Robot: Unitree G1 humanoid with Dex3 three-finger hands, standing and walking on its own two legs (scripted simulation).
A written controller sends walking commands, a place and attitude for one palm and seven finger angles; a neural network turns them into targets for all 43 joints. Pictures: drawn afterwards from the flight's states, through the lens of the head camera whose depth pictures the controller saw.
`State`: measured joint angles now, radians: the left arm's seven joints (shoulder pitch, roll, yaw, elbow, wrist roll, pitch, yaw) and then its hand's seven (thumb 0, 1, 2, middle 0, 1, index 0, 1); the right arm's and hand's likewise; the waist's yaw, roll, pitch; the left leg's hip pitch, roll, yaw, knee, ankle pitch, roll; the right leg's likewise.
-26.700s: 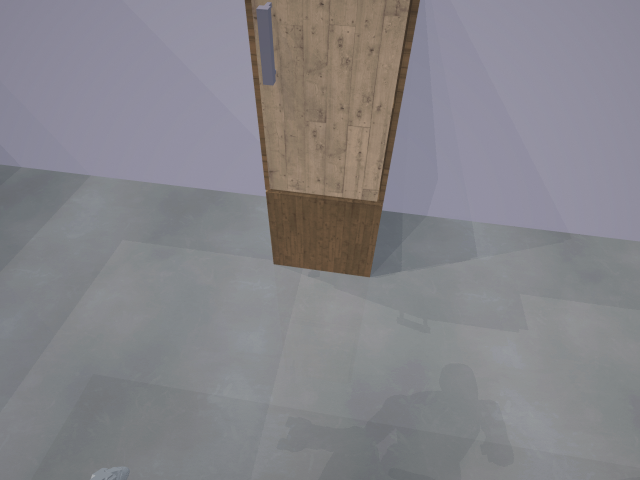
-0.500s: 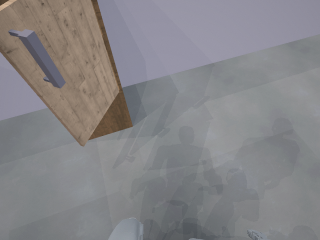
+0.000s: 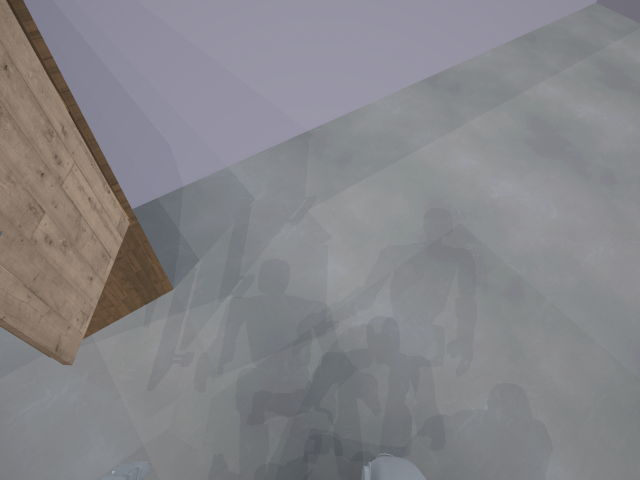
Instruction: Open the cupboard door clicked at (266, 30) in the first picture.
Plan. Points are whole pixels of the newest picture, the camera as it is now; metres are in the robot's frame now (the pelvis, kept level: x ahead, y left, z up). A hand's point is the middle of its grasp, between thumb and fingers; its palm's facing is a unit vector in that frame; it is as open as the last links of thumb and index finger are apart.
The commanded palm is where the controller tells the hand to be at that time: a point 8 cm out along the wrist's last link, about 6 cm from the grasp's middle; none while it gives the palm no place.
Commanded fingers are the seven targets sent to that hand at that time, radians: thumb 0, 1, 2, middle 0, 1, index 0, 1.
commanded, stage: walk to a spot facing it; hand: left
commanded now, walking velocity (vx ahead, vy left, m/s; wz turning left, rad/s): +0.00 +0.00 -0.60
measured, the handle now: out of the picture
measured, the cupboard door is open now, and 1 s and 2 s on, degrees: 50 50 50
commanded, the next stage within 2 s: turn to face it in 1.56 s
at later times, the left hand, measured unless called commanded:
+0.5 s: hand (233, 458) +0.16 +0.12 -0.16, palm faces -0.21 -0.96 -0.19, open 7.3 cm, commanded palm none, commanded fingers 0.00 0.90 0.90 -0.20 -0.30 -0.20 -0.30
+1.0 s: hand (354, 253) +0.52 -0.05 -0.17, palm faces -0.60 -0.78 -0.19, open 7.4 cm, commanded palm none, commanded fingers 0.00 0.90 0.90 -0.20 -0.30 -0.20 -0.30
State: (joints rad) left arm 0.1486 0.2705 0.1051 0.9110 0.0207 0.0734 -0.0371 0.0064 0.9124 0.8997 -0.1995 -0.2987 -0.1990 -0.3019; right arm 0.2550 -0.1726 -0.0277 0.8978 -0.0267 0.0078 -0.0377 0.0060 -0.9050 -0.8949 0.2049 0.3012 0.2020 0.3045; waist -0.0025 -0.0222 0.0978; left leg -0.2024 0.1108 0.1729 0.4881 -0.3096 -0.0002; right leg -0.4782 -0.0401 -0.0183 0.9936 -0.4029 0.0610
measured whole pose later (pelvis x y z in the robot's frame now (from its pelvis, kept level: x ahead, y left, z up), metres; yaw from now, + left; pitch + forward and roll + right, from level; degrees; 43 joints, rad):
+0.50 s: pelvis +0.08 -0.05 +0.00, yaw -16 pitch +2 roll +1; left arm 0.28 0.17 0.06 0.96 0.02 -0.01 -0.03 0.00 0.91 0.90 -0.21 -0.30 -0.21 -0.30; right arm 0.16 -0.23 -0.07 0.90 -0.02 0.02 0.01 0.01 -0.91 -0.90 0.20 0.30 0.20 0.30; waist 0.02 0.00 0.07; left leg -0.50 0.07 0.02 0.85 -0.34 -0.08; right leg -0.13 0.06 0.10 0.39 -0.29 -0.05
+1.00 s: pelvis +0.29 -0.12 -0.01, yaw -34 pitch +2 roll +0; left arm 0.04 0.22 0.08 0.91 0.03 0.02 -0.06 0.01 0.91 0.90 -0.20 -0.30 -0.20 -0.30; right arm 0.48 -0.18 -0.03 1.04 -0.03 -0.05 -0.02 0.01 -0.91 -0.90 0.20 0.30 0.20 0.30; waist -0.06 0.00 0.09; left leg 0.07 0.09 0.29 0.35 -0.43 -0.06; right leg -0.60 -0.05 -0.11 0.76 -0.18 -0.04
